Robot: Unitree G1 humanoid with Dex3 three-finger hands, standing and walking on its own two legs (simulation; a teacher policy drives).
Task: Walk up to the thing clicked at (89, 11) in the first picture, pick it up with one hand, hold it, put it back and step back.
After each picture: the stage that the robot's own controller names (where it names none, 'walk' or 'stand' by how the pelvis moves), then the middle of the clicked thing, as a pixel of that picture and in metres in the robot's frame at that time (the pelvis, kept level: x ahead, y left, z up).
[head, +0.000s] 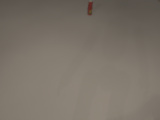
stand; (90, 7) +2.36 -0.14 -0.66
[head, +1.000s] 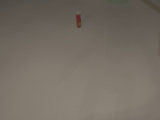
walk; (78, 19) +2.22 +0.16 -0.63
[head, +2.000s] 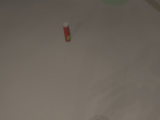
walk; (66, 32) +1.58 +0.28 -0.65
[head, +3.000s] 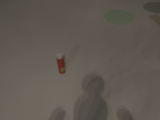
walk; (60, 63) +1.07 +0.27 -0.65
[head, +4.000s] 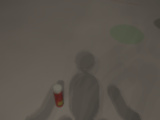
walk; (58, 96) +0.69 +0.22 -0.64
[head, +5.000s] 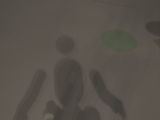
stand; out of the picture +0.44 +0.20 -0.63
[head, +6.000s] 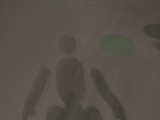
stand; out of the picture +0.39 +0.21 -0.66
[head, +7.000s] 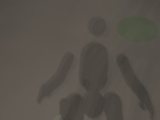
stand; out of the picture +0.39 +0.22 -0.63
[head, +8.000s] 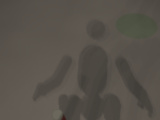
stand; out of the picture +0.41 +0.22 -0.61
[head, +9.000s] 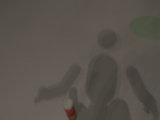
stand; (70, 110) +0.50 +0.17 -0.59
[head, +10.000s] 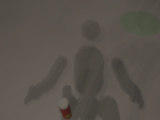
walk; (65, 109) +0.47 +0.18 -0.60
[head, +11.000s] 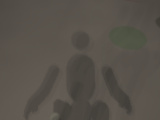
stand; out of the picture +0.44 +0.20 -0.64
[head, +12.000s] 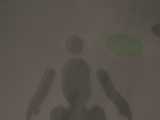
stand; out of the picture +0.40 +0.20 -0.64
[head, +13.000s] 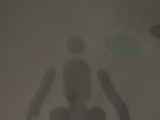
stand; out of the picture +0.41 +0.21 -0.66
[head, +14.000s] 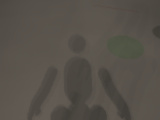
stand; out of the picture +0.39 +0.20 -0.66
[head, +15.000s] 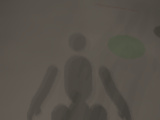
stand; out of the picture +0.39 +0.20 -0.66
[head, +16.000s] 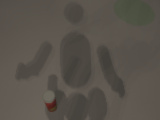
go down; (50, 102) +0.44 +0.17 -0.54
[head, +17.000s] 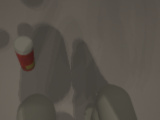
go down; (25, 56) +0.51 +0.18 -0.27
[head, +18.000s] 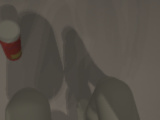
close in; (11, 44) +0.51 +0.19 -0.24
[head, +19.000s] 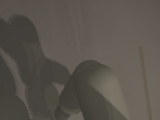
close; out of the picture +0.50 +0.23 -0.18
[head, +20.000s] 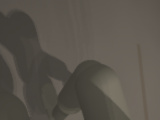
lift; out of the picture +0.49 +0.24 -0.19
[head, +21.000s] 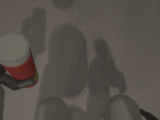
lift; (22, 66) +0.37 +0.20 -0.01
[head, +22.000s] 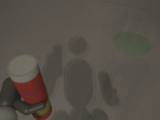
hold; (34, 92) +0.31 +0.16 +0.07
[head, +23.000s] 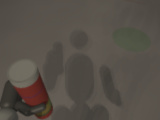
hold; (35, 94) +0.31 +0.16 +0.05
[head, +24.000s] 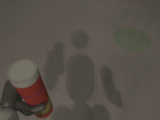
hold; (35, 93) +0.31 +0.16 +0.05
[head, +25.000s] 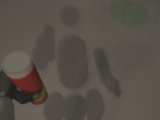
crouch; (30, 82) +0.36 +0.16 +0.00
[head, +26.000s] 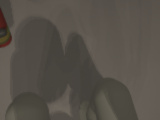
lower; out of the picture +0.52 +0.19 -0.03
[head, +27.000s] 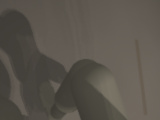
lower; out of the picture +0.49 +0.24 -0.18
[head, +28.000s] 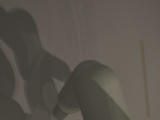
lower; out of the picture +0.49 +0.24 -0.18
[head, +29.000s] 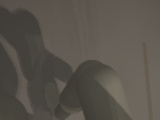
lower; out of the picture +0.48 +0.23 -0.18
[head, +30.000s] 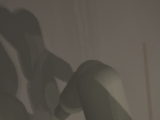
lower; out of the picture +0.48 +0.23 -0.18
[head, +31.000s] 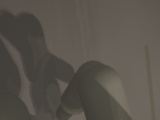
draw back; out of the picture +0.48 +0.21 -0.19
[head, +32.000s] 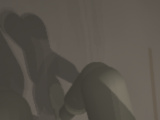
stand; out of the picture +0.47 +0.22 -0.19
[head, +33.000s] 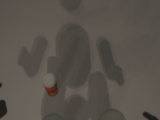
walk; (51, 86) +0.45 +0.14 -0.44
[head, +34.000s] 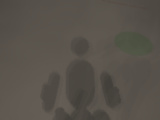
stand; out of the picture +0.39 +0.15 -0.60
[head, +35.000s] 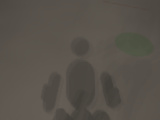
stand; out of the picture +0.39 +0.15 -0.60
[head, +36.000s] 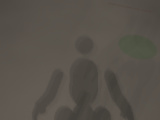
stand; out of the picture +0.39 +0.14 -0.63
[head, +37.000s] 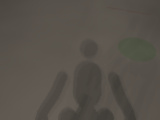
stand; out of the picture +0.40 +0.16 -0.66
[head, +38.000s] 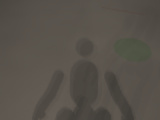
stand; out of the picture +0.38 +0.18 -0.66
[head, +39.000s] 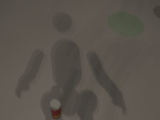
walk; (55, 109) +0.45 +0.12 -0.64
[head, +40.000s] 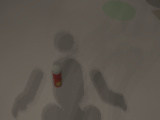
walk; (57, 77) +0.73 +0.18 -0.64
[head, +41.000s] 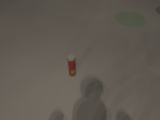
stand; (71, 65) +1.04 +0.16 -0.64
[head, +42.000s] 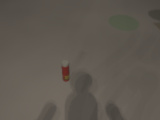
stand; (65, 71) +0.98 +0.16 -0.66
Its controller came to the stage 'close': yes
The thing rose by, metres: 0.69
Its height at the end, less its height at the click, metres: +0.00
